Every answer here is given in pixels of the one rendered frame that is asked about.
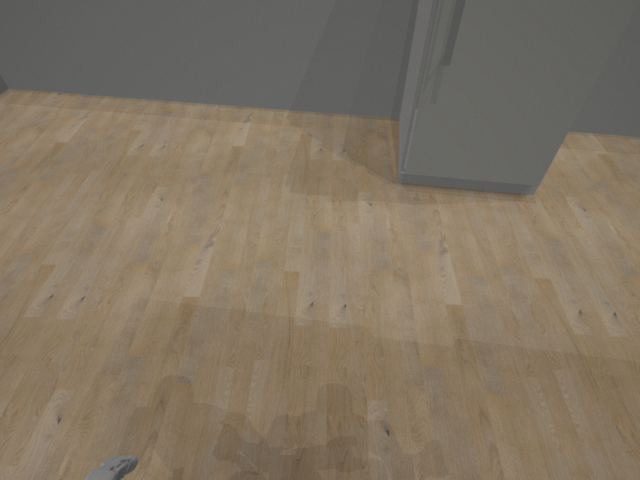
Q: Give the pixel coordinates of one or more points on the handle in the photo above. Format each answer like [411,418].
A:
[456,19]

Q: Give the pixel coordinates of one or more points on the fridge door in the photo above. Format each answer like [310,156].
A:
[520,72]

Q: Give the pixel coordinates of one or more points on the robot left hand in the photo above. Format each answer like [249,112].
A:
[114,468]

